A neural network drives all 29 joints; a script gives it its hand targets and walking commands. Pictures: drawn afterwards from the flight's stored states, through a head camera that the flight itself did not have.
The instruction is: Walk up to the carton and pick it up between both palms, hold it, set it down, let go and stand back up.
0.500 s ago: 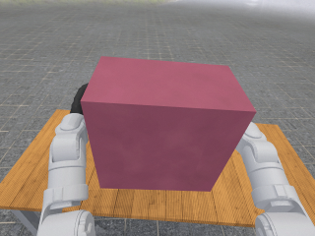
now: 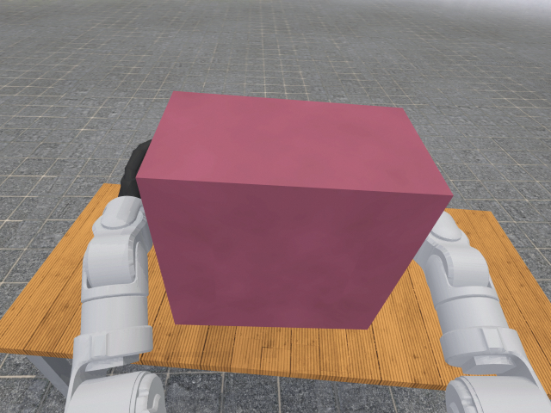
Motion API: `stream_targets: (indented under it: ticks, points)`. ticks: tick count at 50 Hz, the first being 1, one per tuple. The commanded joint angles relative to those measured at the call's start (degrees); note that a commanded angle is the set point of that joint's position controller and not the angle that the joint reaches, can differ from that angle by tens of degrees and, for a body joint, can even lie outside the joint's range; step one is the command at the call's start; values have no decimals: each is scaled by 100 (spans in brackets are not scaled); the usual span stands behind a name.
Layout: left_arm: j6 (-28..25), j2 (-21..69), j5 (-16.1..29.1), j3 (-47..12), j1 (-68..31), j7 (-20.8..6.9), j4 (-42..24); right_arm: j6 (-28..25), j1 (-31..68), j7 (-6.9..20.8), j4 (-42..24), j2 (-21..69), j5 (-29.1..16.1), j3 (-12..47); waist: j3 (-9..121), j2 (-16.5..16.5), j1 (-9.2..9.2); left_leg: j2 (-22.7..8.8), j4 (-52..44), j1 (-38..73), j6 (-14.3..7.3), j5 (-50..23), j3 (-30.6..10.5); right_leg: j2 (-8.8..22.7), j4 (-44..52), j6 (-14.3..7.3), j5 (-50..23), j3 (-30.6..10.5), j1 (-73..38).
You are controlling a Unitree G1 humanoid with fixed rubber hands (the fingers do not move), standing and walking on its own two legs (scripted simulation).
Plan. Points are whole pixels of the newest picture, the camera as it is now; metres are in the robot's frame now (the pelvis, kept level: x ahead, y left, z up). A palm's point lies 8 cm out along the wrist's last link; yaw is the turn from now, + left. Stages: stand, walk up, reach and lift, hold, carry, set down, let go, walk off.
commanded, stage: hold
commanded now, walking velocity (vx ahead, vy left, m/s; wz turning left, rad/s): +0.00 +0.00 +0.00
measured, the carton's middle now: (281, 223) +0.35 +0.01 +0.14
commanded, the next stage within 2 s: none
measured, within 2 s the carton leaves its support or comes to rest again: neither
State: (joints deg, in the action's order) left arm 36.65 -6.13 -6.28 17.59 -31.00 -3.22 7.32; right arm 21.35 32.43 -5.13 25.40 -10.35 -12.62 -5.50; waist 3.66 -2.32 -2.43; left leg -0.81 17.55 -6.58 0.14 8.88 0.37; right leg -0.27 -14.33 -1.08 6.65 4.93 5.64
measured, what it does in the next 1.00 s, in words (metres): stands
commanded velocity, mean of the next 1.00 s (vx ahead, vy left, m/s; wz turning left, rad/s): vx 0.00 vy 0.00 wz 0.00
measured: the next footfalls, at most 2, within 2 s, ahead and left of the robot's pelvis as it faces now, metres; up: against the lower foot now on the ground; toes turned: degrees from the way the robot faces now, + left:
none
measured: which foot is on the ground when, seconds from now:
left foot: down 0.00-1.00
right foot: down 0.00-1.00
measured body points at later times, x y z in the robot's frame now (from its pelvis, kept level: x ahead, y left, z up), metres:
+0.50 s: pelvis +0.00 +0.00 +0.00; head -0.04 +0.03 +0.45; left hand +0.37 +0.21 +0.18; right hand +0.38 -0.19 +0.17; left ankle +0.01 +0.12 -0.75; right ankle +0.02 -0.11 -0.75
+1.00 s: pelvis +0.00 +0.00 +0.00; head -0.04 +0.02 +0.45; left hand +0.37 +0.21 +0.18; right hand +0.38 -0.19 +0.17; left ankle +0.01 +0.12 -0.75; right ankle +0.02 -0.11 -0.75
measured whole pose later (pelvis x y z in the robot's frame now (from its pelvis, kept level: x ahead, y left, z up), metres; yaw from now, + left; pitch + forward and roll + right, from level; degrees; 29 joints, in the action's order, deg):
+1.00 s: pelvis +0.00 +0.00 +0.00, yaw +0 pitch -3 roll -1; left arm 36.7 -5.7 -7.2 18.2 -30.5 -3.5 7.9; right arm 21.2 33.1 -5.4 27.2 -11.1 -13.5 -3.9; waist 3.8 -2.1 -2.0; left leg -0.9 17.5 -5.3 0.1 9.4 0.8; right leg -0.4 -14.4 -1.0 7.1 4.4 4.5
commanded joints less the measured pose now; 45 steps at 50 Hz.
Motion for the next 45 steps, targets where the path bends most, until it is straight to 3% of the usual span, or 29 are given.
stream_targets:
  ticks: [1, 8, 16, 25, 31, 35, 40, 45]
  points:
    - [-174, 2774, 495, -2591, -3267, -755, -335, -352, 4570, 673, -1523, 3174, -326, 2138, 1771, 249, 40, 344, -300, 31, 3, -609, 50, -106, 32, 209, -647, -330, -1049]
    - [-309, 3003, 666, -2793, -3428, -718, -540, -498, 4917, 589, -2042, 3409, -622, 2474, 2212, 208, 117, 378, -40, 236, 48, -1425, 19, -217, -131, 227, -1350, -329, -1194]
    - [-193, 2936, 497, -2673, -3312, -765, -432, -354, 4486, 628, -1477, 3156, -463, 2173, 1546, 279, -35, 310, -194, 331, 109, -1149, 27, -212, 67, 147, -710, -312, -820]
    - [-264, 3079, 727, -3100, -3418, -629, -951, -442, 4521, 658, -1986, 3102, -636, 2248, 2148, 594, -149, 320, 82, 792, 305, -1883, -70, -315, -35, 109, -1134, -207, -747]
    - [-144, 2907, 484, -2810, -3013, -653, -772, -387, 4416, 696, -1761, 2962, -608, 2310, 1773, 405, 52, 292, -44, 578, 205, -1621, -27, -288, 14, 119, -901, -233, -791]
    - [-146, 2942, 557, -2840, -3068, -659, -854, -424, 4607, 676, -2010, 3098, -702, 2445, 1900, 273, 126, 312, -32, 441, 151, -1650, 8, -280, -36, 146, -1126, -287, -953]
    - [-229, 3000, 715, -2988, -3267, -622, -940, -437, 4674, 637, -2206, 3251, -725, 2496, 2102, 228, 77, 344, -13, 392, 114, -1602, 15, -263, -75, 172, -1362, -335, -978]
    - [-175, 2883, 578, -2780, -3231, -698, -640, -334, 4436, 640, -1698, 3180, -499, 2267, 1734, 209, -10, 335, -204, 241, 61, -1023, 48, -173, 45, 177, -927, -368, -903]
